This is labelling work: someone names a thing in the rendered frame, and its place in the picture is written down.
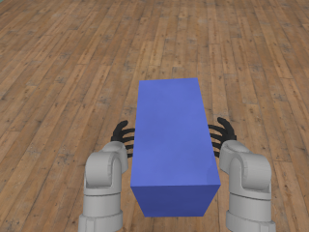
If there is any carton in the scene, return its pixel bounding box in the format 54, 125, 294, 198
130, 77, 221, 218

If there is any robot left hand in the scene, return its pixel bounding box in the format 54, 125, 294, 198
110, 120, 135, 158

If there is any robot right forearm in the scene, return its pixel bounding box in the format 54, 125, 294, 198
218, 139, 276, 232

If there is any robot left forearm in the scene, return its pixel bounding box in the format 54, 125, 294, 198
77, 141, 128, 232

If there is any robot right hand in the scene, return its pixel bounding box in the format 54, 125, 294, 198
208, 117, 237, 158

